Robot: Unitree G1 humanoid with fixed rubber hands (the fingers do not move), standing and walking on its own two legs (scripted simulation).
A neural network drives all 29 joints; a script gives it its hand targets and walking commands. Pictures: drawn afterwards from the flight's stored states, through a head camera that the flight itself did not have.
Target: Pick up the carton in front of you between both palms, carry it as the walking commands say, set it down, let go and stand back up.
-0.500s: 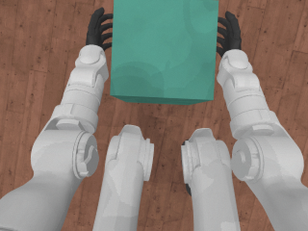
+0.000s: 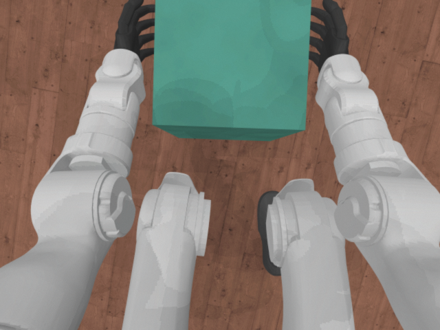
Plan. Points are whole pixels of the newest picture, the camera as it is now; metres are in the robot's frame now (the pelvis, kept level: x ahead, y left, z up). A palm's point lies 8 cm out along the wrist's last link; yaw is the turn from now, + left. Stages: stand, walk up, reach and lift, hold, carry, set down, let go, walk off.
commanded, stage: set down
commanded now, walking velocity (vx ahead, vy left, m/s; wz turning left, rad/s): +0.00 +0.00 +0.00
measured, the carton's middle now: (228, 80) +0.49 +0.02 -0.23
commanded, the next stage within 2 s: let go in 1.44 s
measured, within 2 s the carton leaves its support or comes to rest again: rests again in 0.16 s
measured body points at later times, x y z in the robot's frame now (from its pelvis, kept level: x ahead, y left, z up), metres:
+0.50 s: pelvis +0.00 +0.00 +0.00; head +0.35 +0.01 +0.27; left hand +0.52 +0.22 -0.17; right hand +0.53 -0.18 -0.17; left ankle +0.11 +0.11 -0.33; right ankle +0.12 -0.11 -0.33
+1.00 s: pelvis +0.02 +0.00 +0.12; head +0.33 +0.01 +0.45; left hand +0.52 +0.22 +0.00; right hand +0.53 -0.18 +0.00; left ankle +0.11 +0.11 -0.33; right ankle +0.12 -0.11 -0.33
